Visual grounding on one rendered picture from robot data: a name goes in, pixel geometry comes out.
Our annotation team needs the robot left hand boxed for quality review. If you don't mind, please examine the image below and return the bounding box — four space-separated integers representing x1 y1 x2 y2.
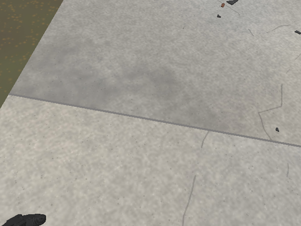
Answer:
2 214 46 226

